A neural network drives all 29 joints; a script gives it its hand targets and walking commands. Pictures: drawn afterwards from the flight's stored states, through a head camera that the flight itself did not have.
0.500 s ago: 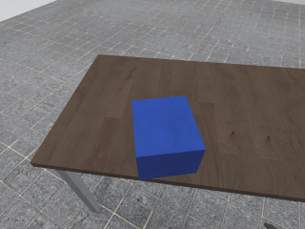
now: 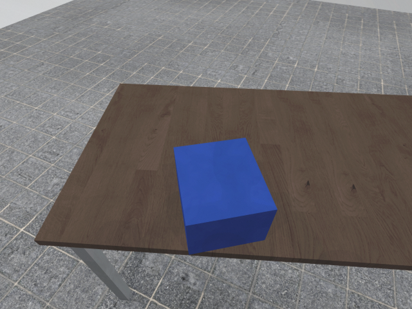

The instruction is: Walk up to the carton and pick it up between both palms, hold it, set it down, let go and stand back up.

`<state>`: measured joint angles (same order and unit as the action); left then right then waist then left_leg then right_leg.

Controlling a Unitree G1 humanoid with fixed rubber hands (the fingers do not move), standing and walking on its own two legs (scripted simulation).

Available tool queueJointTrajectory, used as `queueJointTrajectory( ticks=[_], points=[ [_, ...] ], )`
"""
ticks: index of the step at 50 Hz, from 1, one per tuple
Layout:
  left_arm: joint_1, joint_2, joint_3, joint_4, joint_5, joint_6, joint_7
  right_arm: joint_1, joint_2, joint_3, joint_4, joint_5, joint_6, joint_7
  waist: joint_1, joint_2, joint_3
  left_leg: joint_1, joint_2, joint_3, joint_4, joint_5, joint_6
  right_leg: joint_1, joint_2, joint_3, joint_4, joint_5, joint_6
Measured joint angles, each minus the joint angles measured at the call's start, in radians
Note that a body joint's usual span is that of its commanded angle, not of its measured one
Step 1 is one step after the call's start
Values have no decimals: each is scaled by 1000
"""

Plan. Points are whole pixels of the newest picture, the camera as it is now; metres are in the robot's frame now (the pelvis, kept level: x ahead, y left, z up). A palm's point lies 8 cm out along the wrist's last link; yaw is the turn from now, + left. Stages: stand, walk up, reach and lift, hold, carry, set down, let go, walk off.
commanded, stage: walk up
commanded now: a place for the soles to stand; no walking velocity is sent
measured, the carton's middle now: (218, 193) +0.40 +0.00 -0.03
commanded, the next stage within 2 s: none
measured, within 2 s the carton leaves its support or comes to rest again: neither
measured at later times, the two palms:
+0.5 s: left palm out of the picture +0.08 +0.31 -0.12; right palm out of the picture +0.07 -0.30 -0.11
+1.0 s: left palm out of the picture +0.05 +0.33 -0.14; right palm out of the picture +0.00 -0.29 -0.11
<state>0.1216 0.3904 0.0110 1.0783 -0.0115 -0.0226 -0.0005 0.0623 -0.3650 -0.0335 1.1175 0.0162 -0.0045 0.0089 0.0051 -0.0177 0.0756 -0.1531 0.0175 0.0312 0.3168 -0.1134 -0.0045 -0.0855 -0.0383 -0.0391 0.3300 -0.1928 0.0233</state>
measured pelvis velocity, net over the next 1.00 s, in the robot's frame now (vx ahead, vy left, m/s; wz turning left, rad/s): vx -0.07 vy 0.02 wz -0.07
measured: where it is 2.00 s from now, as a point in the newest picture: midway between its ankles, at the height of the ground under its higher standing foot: outside the picture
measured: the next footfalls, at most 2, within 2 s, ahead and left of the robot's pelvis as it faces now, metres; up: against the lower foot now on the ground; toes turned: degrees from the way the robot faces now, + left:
right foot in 1.14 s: -0.09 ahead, -0.13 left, +0.00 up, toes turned -6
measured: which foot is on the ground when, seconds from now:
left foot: down 0.00-1.00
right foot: down 0.00-0.86, up 0.88-1.00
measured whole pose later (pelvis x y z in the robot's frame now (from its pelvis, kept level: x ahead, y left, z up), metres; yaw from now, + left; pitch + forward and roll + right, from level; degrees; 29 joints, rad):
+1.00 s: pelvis -0.07 +0.02 -0.01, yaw -4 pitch -2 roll -1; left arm 0.13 0.42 0.06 0.94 -0.01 0.05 0.00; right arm 0.11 -0.35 -0.04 0.94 -0.02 0.04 -0.01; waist -0.01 -0.04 0.14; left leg -0.33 0.02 0.05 0.51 -0.15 0.04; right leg -0.38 0.05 0.10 0.99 -0.48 -0.01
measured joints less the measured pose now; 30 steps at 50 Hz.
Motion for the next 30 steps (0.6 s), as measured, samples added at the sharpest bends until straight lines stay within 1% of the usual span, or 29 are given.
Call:
queueJointTrajectory(
  ticks=[6, 22, 30],
  points=[
    [-4, -16, 2, 18, 2, 0, 3, 17, 12, -3, 15, 0, -1, -2, -9, -1, 0, 4, -3, 7, -13, 7, 3, -1, -3, 7, -8, 6, 4],
    [-6, -27, 6, 21, 6, -3, 7, 13, 22, -13, 2, -6, -7, -2, -12, -2, -8, 0, 0, 24, -17, 10, 7, -13, -1, 24, -10, 15, 7],
    [-26, 7, 19, -20, 3, 27, 10, -17, -11, -16, -46, -9, 16, -10, 0, -1, 42, -98, 10, 32, 112, -29, 10, -121, 4, 36, 132, -27, 1]
  ],
)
